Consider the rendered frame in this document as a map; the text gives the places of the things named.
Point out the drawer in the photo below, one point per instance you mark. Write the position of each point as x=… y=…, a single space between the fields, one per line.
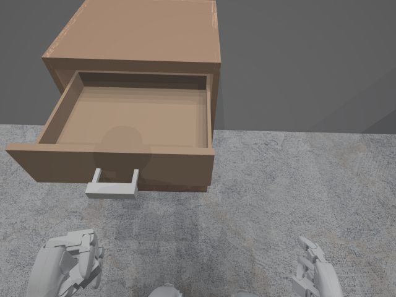
x=158 y=123

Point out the cabinet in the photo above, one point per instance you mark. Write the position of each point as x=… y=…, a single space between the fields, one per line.
x=163 y=36

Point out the robot right hand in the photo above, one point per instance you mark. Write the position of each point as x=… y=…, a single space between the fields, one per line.
x=322 y=280

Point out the handle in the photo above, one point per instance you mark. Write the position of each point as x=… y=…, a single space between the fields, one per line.
x=96 y=190

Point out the robot left hand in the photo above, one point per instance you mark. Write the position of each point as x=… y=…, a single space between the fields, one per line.
x=78 y=254

